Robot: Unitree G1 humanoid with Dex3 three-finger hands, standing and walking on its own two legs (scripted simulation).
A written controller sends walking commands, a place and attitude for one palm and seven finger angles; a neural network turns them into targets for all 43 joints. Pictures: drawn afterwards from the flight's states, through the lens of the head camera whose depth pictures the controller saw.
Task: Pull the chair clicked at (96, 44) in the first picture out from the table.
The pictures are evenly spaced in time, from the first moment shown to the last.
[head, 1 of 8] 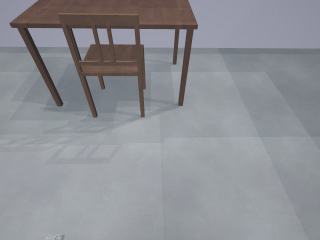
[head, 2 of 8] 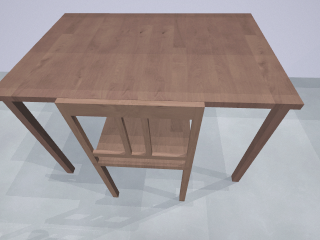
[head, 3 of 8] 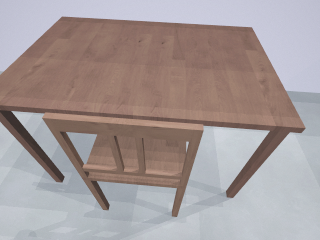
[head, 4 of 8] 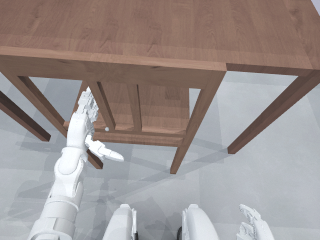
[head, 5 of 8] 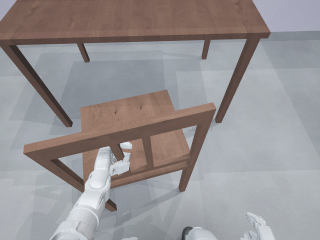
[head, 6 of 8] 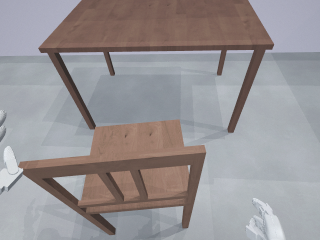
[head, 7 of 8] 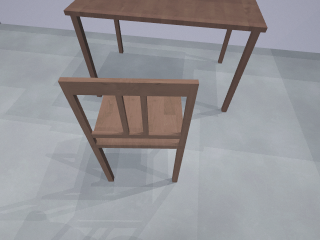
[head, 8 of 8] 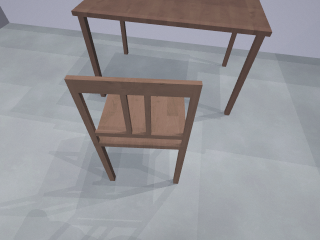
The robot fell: no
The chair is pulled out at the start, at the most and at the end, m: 0.00 0.58 0.57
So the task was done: yes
